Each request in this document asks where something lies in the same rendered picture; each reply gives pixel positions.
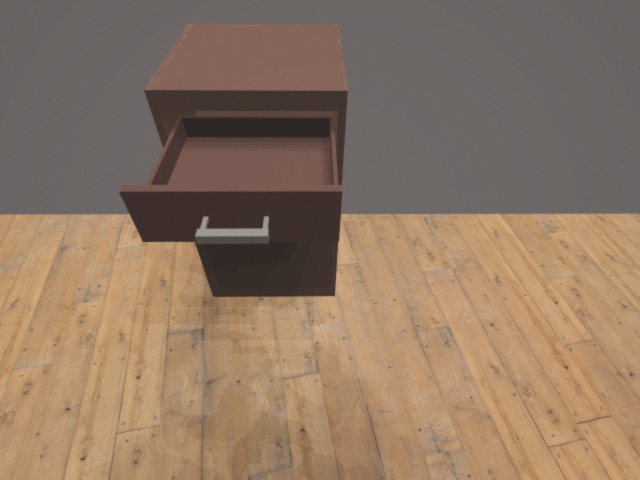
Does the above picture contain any drawer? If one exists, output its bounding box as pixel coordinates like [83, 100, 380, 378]
[119, 116, 342, 242]

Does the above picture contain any cabinet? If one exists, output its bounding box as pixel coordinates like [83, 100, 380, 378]
[144, 24, 348, 297]

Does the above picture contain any handle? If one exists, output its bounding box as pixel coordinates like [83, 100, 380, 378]
[195, 216, 269, 244]

